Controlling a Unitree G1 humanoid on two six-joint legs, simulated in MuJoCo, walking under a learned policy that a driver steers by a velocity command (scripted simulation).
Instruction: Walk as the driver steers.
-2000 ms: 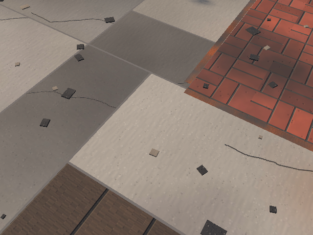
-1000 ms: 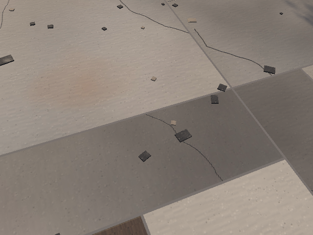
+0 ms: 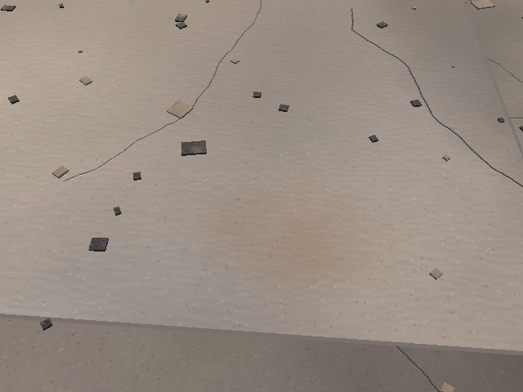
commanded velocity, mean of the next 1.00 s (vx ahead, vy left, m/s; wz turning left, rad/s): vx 0.17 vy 0.00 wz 0.02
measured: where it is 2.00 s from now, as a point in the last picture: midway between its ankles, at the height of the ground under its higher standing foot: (292, 374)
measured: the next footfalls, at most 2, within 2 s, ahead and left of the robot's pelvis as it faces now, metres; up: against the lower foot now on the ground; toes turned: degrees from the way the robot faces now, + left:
right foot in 0.24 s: +0.32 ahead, -0.12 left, +0.00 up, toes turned -3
left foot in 0.64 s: +0.28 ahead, +0.09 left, +0.00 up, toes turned +0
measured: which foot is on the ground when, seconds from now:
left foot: down 0.00-0.26, up 0.28-0.62, down 0.64-1.00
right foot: up 0.00-0.22, down 0.24-1.00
